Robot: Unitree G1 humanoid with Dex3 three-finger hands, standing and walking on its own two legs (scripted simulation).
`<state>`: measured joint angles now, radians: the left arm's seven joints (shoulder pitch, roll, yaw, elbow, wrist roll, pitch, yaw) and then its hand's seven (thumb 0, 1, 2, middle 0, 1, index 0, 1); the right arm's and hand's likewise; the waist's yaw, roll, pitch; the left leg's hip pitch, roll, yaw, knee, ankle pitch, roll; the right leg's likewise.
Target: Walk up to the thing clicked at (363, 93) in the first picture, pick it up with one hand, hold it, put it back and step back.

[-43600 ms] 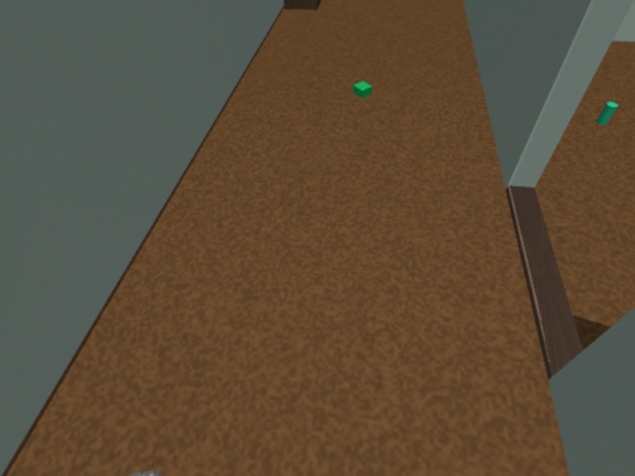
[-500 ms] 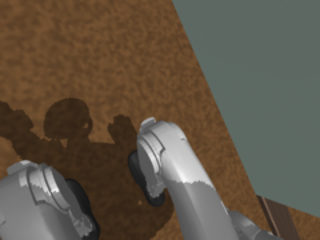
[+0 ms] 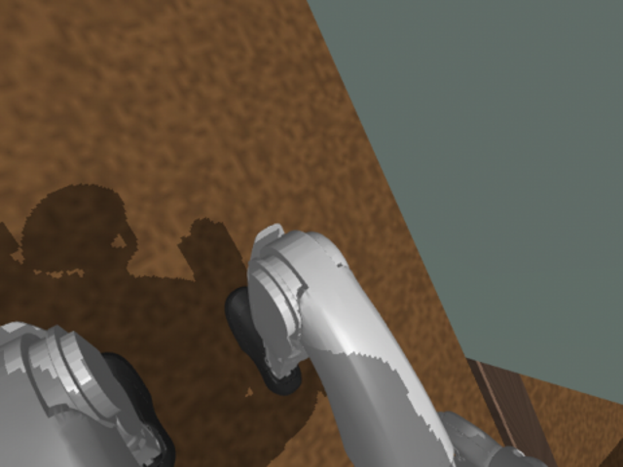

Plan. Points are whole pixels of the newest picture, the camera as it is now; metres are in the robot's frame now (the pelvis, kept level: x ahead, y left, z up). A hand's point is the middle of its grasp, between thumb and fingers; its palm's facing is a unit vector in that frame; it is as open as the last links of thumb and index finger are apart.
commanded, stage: open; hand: left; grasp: from above
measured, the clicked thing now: out of the picture +0.45 +0.38 -0.29
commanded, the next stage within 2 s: withdraw in 1.08 s
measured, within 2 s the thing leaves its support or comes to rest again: neither
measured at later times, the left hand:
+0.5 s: hand out of the picture +0.44 +0.37 -0.25, palm faces -0.14 -0.39 -0.91, open 11.6 cm
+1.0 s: hand out of the picture +0.44 +0.37 -0.25, palm faces -0.15 -0.40 -0.91, open 13.3 cm
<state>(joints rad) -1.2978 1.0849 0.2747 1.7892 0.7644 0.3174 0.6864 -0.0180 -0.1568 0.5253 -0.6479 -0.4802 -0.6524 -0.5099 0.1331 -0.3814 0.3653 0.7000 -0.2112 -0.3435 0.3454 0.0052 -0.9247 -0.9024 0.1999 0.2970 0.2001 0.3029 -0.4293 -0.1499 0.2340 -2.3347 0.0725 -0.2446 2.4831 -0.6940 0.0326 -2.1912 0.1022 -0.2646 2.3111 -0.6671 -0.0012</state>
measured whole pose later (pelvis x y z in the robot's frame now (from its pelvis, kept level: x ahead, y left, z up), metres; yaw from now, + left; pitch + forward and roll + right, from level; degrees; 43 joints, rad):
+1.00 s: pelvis +0.00 +0.00 +0.01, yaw -1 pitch +28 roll -17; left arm -1.28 1.10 0.22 1.73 0.71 0.33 0.68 0.00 -0.39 0.94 -0.22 -0.91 -0.20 -0.93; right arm 0.12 -0.39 0.40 0.62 -0.19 -0.33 0.32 0.01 -0.92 -0.89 0.20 0.30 0.20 0.30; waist -0.43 -0.17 0.25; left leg -2.31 0.08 -0.26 2.46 -0.69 0.04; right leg -2.16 0.12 -0.28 2.26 -0.65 0.01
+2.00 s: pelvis -0.01 -0.01 +0.02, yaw +5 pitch +29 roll -11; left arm -1.04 0.96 0.04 1.25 1.09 -0.12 -0.01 0.00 -0.45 0.95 -0.13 -0.97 -0.13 -0.96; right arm 0.16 -0.35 0.21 0.62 -0.11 -0.09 0.12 0.00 -0.90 -0.90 0.20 0.30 0.20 0.30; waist -0.26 -0.02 0.07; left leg -2.29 0.05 -0.16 2.38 -0.63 0.04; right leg -2.17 0.07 -0.20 2.28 -0.64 -0.01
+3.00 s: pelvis +0.01 +0.00 +0.23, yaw +14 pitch +28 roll -5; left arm -0.10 0.42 0.08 0.39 0.19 0.16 0.02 0.01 0.85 0.91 -0.22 -0.33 -0.21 -0.33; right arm 0.13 -0.25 0.02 0.58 0.04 -0.06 -0.04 0.01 -0.90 -0.90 0.20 0.30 0.21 0.30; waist -0.06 0.03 -0.20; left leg -1.60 0.02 -0.06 1.68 -0.58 0.02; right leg -1.51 0.04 -0.09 1.63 -0.62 -0.02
